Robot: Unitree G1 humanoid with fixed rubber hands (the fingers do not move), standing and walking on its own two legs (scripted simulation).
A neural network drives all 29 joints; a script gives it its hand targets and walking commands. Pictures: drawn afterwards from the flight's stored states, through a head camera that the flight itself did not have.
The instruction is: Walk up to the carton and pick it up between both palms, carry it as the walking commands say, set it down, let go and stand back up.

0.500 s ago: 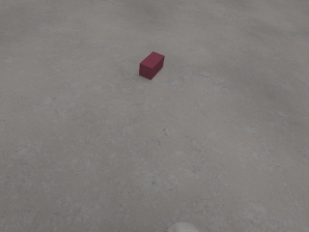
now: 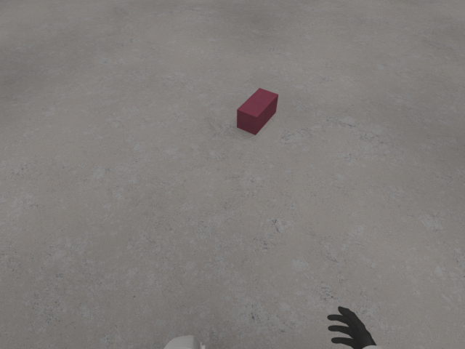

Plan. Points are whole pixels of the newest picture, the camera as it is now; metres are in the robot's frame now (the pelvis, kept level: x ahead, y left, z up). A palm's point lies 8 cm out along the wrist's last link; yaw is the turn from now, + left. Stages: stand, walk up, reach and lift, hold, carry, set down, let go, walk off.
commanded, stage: walk up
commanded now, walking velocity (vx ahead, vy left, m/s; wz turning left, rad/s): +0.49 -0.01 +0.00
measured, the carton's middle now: (257, 110) +1.62 -0.08 -0.70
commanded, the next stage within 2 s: none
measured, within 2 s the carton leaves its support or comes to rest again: neither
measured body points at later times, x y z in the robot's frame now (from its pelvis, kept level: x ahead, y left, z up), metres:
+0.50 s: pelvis +0.21 +0.01 +0.00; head +0.23 +0.03 +0.45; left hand +0.36 +0.22 -0.15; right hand +0.10 -0.24 -0.12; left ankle +0.10 +0.13 -0.74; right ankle +0.29 -0.15 -0.70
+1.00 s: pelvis +0.42 +0.00 -0.01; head +0.43 +0.01 +0.44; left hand +0.39 +0.25 -0.16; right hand +0.61 -0.22 -0.12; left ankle +0.50 +0.12 -0.74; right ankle +0.35 -0.15 -0.74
